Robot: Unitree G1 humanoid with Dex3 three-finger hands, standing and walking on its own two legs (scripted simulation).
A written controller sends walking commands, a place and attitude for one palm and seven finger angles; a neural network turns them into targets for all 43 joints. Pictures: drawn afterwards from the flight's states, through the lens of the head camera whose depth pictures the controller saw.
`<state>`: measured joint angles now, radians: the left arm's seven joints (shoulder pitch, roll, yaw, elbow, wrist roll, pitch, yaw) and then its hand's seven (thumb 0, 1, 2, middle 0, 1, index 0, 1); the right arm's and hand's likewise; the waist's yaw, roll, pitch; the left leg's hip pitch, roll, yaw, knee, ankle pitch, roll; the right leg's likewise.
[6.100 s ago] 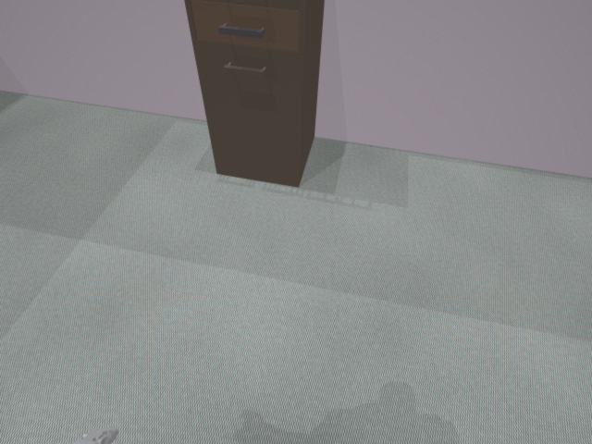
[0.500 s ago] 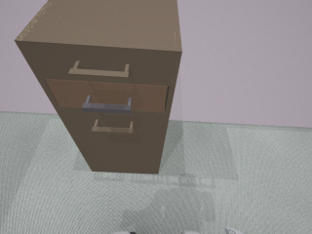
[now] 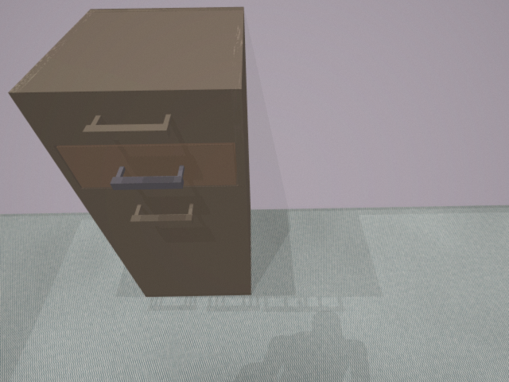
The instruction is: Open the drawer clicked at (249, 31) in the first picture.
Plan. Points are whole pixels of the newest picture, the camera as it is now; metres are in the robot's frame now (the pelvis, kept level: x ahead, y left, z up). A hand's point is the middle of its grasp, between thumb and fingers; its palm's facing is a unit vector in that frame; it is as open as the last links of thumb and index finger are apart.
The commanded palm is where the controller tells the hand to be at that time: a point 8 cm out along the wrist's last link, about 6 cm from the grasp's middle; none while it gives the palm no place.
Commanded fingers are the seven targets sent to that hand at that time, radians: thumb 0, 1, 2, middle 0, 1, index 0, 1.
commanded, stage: come to a stop and stand still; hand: left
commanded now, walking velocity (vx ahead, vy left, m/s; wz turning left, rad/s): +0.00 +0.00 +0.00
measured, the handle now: (149, 176) +0.54 +0.26 -0.03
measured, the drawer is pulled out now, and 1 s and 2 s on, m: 0.00 0.00 0.00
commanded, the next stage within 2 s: look again from close up in 0.16 s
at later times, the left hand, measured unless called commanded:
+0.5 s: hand out of the picture +0.01 +0.21 -0.18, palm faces +0.03 -0.98 -0.18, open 7.4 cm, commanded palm none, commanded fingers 0.00 0.90 0.90 -0.20 -0.30 -0.20 -0.30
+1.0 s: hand (93, 370) +0.16 +0.27 -0.08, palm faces -0.11 -0.73 -0.67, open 7.6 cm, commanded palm +0.13 +0.30 -0.05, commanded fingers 0.00 0.69 0.81 -0.22 -0.44 -0.22 -0.44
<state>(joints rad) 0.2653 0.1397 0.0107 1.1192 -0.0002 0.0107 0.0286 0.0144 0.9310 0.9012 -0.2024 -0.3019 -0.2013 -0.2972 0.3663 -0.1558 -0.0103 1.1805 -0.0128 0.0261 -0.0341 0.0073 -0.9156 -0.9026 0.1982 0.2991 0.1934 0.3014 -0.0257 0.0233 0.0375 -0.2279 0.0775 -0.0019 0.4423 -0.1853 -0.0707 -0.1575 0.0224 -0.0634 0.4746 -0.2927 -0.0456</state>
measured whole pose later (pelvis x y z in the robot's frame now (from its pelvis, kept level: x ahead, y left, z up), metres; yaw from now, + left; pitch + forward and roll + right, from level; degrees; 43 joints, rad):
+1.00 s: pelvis +0.01 +0.06 -0.01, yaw +0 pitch +3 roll +2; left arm 0.43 0.29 -0.08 0.16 0.39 0.08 0.23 0.01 0.86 0.88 -0.21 -0.33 -0.20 -0.32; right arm 0.32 -0.19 0.01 0.82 0.01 -0.23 -0.07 0.01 -0.92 -0.90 0.20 0.30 0.20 0.30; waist 0.00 -0.02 -0.02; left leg -0.32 -0.07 0.08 0.54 -0.27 0.06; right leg -0.35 -0.04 -0.02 0.64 -0.35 -0.03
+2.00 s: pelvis +0.03 +0.05 -0.02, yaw +0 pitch +6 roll +1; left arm 0.15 0.41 -0.05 -0.01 0.97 0.05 0.28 0.00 -0.26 0.41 -0.30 -1.05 -0.30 -1.04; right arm 0.12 -0.26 -0.04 0.61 -0.02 0.11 -0.03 0.02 -0.91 -0.90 0.20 0.30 0.20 0.30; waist 0.07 0.06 -0.07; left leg -0.42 -0.03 0.05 0.66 -0.36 0.04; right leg -0.42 0.01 -0.03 0.68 -0.38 -0.04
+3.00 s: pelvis +0.01 +0.06 +0.00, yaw +1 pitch +3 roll +0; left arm -0.16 0.47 -0.11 0.15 0.93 0.02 0.08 0.00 -0.50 0.30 -0.32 -1.20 -0.32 -1.20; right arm 0.14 -0.24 0.00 0.63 0.02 0.13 -0.03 0.01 -0.91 -0.90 0.20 0.30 0.20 0.30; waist 0.08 0.07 -0.01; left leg -0.30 -0.05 0.04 0.50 -0.25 0.05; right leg -0.29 0.00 -0.04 0.52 -0.28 -0.02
